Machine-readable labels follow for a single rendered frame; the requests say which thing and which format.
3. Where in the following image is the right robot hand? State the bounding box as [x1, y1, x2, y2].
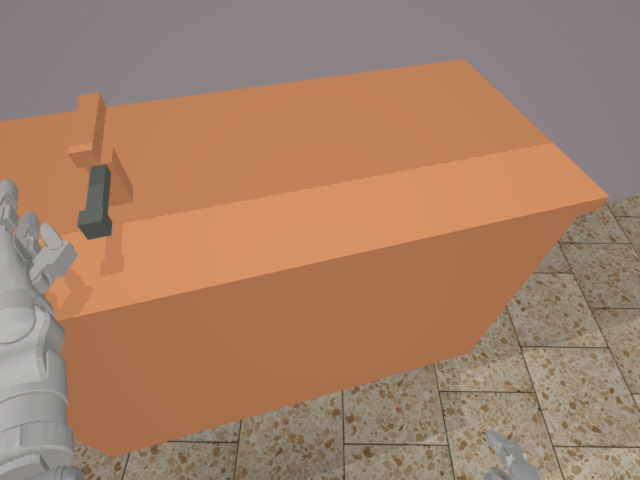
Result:
[483, 430, 543, 480]

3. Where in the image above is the left robot hand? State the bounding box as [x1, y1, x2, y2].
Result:
[0, 179, 78, 297]

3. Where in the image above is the left robot forearm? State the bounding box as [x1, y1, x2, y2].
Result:
[0, 289, 74, 480]

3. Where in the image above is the tap lever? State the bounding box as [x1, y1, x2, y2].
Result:
[77, 164, 112, 240]

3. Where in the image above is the counter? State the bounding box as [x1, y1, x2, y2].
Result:
[0, 59, 610, 457]

